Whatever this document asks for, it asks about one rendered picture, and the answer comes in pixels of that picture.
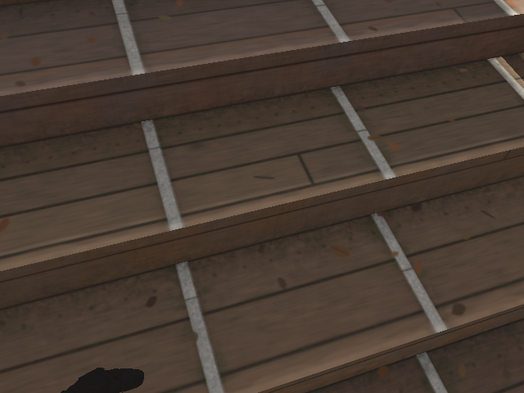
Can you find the left robot hand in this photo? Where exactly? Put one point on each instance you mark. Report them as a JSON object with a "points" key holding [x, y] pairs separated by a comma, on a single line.
{"points": [[108, 381]]}

